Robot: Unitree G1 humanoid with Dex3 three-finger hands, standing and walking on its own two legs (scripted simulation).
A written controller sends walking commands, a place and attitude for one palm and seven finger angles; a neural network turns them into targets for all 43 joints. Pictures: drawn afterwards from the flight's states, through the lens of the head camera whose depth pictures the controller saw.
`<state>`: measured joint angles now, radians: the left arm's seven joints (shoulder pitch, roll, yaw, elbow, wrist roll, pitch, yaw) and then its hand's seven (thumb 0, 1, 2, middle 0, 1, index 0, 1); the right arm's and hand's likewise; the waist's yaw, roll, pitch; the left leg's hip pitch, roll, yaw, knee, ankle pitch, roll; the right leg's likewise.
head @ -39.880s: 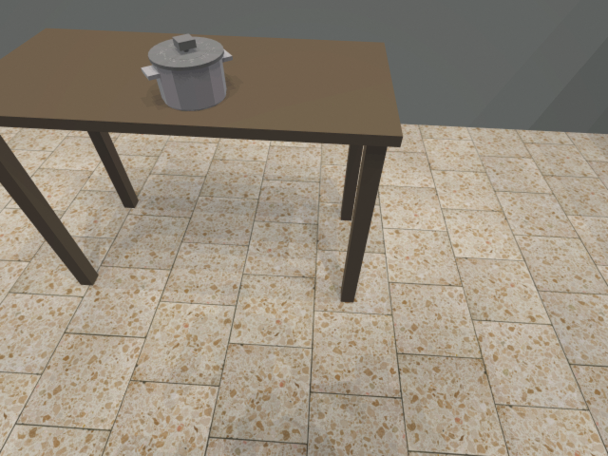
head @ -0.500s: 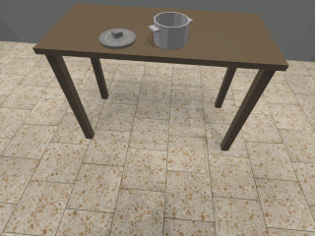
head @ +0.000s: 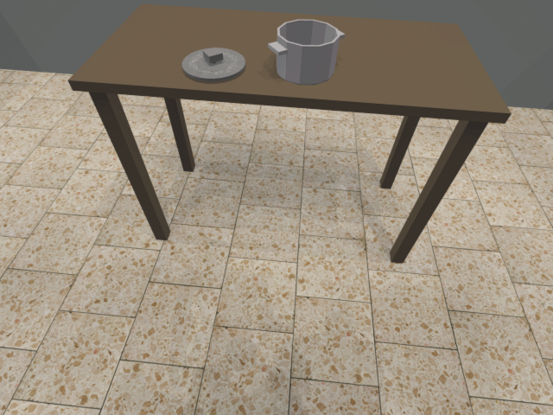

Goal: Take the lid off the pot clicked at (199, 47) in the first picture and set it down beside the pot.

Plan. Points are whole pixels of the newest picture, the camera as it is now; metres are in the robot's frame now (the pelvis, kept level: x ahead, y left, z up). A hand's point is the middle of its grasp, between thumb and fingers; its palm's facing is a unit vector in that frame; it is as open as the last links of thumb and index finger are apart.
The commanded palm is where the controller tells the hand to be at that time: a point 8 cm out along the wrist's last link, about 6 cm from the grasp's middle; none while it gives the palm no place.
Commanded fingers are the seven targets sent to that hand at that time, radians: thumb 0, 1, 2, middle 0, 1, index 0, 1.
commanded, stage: let the arm hang, fingers relaxed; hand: left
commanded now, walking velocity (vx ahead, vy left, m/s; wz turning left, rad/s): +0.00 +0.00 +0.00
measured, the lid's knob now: (213, 55) +0.96 +0.21 +0.04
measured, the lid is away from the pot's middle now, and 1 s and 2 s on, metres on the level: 0.25 0.25 0.25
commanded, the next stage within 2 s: look to check the result in 0.20 s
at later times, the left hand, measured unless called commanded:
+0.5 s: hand out of the picture -0.01 +0.17 -0.18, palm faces +0.01 -0.98 -0.21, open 7.4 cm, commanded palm none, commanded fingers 0.00 0.90 0.90 -0.20 -0.30 -0.20 -0.30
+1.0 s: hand out of the picture -0.01 +0.16 -0.18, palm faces +0.01 -0.98 -0.21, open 7.4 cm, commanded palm none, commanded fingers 0.00 0.90 0.90 -0.20 -0.30 -0.20 -0.30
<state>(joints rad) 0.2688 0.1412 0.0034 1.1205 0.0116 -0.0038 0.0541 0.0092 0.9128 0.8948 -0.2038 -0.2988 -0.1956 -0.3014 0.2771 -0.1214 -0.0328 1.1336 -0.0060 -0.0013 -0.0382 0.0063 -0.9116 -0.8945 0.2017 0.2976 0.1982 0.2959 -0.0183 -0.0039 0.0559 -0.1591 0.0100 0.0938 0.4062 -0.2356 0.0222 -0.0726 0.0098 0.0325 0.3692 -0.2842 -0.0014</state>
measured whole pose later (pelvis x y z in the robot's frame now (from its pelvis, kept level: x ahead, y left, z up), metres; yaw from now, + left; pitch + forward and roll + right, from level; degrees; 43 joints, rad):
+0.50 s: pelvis -0.01 +0.00 +0.00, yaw +0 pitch -1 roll +0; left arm 0.26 0.14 0.00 1.12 0.01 -0.01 0.05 0.01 0.91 0.89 -0.20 -0.30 -0.20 -0.30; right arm 0.28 -0.12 -0.03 1.14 -0.01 0.00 -0.04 0.01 -0.91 -0.89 0.20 0.30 0.20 0.30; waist -0.02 0.01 0.05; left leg -0.17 0.01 0.09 0.40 -0.21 0.02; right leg -0.09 0.01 0.03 0.37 -0.27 0.00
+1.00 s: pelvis -0.02 -0.01 +0.00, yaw +0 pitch -1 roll +0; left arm 0.26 0.14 0.00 1.12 0.01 -0.01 0.05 0.01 0.91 0.89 -0.20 -0.30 -0.20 -0.30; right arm 0.27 -0.13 -0.03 1.14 -0.01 0.00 -0.03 0.01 -0.91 -0.89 0.20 0.30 0.20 0.30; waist -0.02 0.01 0.06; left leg -0.19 0.02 0.09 0.40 -0.21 0.01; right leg -0.11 0.02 0.03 0.38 -0.26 -0.01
